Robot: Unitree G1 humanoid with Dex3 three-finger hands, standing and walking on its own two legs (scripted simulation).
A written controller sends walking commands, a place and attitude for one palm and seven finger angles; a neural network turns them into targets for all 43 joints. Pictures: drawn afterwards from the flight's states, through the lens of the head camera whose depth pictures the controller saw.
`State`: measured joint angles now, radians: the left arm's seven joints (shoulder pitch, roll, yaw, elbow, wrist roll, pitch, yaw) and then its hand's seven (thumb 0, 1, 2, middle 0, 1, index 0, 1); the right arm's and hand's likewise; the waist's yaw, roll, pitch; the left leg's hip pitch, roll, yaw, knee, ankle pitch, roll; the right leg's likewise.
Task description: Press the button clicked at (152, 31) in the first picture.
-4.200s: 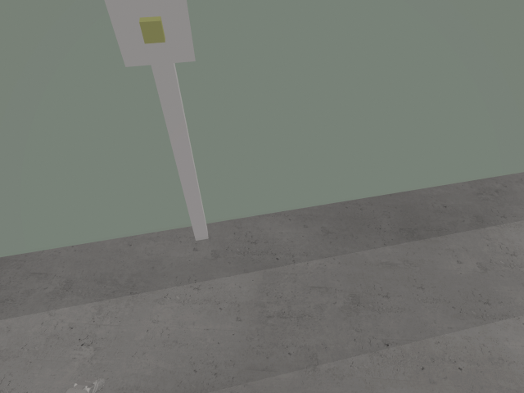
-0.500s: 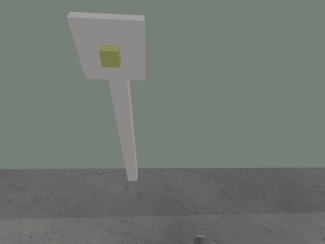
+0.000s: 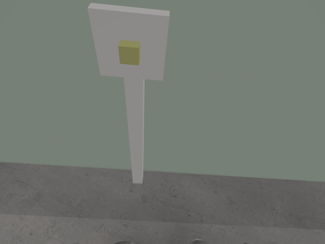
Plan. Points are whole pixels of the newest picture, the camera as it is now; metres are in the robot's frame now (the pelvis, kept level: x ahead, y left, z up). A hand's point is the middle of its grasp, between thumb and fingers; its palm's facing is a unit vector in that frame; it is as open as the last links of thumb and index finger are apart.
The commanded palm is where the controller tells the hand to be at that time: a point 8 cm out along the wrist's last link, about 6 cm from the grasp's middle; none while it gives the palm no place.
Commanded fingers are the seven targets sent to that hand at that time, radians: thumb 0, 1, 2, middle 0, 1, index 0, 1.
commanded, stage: come to a stop and stand still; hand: left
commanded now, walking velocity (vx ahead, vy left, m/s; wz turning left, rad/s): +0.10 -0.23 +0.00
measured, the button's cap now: (130, 52) +0.51 +0.13 +0.20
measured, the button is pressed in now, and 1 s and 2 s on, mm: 0 0 0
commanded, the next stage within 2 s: look again from close up in 0.88 s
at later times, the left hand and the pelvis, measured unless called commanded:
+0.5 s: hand out of the picture +0.01 +0.14 -0.15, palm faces -0.03 -0.98 -0.21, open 7.3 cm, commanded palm none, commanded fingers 0.00 0.90 0.90 -0.20 -0.30 -0.20 -0.30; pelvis -0.02 -0.03 +0.02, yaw -2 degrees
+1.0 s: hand out of the picture -0.03 +0.09 -0.16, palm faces +0.01 -0.99 -0.15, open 7.3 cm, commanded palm none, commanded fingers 0.00 0.90 0.90 -0.20 -0.30 -0.20 -0.30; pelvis -0.01 -0.05 +0.02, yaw -2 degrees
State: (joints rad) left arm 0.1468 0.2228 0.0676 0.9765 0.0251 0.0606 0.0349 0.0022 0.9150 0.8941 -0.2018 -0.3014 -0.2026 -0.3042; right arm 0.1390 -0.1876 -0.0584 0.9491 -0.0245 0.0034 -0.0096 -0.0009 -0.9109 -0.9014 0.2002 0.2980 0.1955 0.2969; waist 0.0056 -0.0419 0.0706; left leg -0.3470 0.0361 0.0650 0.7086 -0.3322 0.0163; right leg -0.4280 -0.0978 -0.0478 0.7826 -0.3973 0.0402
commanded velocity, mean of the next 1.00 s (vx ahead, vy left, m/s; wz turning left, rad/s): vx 0.00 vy -0.03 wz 0.00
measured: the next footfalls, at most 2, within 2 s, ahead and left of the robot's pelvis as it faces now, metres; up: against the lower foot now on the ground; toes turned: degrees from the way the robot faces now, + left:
right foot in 0.44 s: +0.03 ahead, -0.14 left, +0.00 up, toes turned -2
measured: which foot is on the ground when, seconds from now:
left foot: down 0.00-1.00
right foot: up 0.00-0.42, down 0.44-1.00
